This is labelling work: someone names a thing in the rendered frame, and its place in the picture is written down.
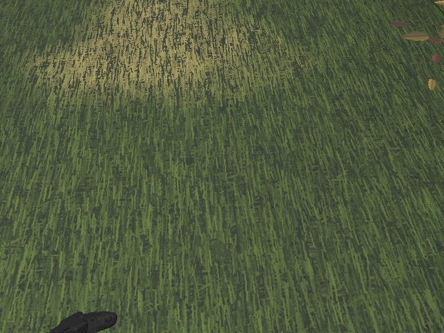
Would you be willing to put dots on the left robot hand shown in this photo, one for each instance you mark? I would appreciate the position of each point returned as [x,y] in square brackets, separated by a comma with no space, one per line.
[92,322]

